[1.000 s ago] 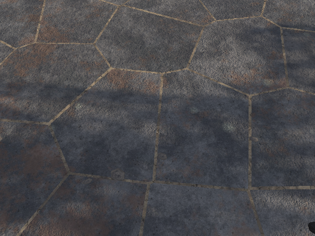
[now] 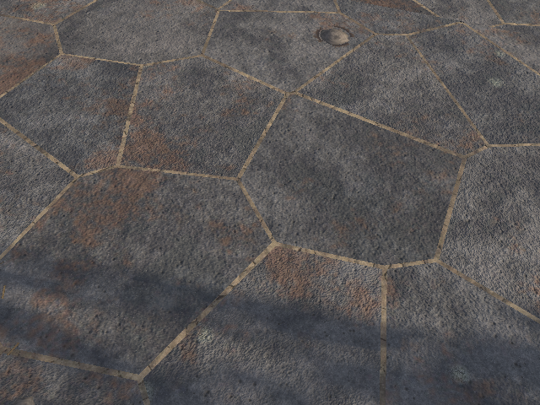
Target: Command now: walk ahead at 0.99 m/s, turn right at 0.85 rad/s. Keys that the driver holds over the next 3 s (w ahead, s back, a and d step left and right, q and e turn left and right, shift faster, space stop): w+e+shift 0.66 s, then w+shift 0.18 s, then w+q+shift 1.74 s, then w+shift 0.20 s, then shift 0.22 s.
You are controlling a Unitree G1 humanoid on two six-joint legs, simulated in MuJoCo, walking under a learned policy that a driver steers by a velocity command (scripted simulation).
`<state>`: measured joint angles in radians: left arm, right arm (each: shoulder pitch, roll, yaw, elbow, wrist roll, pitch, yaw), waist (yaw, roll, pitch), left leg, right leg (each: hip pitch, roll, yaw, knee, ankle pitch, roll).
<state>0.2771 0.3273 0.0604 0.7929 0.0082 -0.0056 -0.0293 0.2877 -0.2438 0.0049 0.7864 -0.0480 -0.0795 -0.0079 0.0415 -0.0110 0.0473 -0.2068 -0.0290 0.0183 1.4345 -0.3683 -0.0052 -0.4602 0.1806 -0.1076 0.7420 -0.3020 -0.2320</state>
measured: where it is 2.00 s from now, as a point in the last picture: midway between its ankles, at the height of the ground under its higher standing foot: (476, 95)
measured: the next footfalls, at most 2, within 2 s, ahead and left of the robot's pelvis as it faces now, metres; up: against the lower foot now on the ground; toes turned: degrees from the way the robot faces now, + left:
left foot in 0.34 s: +0.55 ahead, +0.14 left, +0.00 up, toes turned -22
right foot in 0.80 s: +0.79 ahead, -0.25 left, +0.00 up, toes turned -46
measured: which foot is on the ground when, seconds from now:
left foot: up 0.00-0.32, down 0.34-0.78, up 0.80-1.00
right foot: down 0.00-0.34, up 0.36-0.78, down 0.80-1.00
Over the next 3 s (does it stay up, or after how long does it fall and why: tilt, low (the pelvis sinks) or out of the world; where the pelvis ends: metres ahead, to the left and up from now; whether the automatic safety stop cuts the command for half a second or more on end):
stays up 2.47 -0.37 -0.09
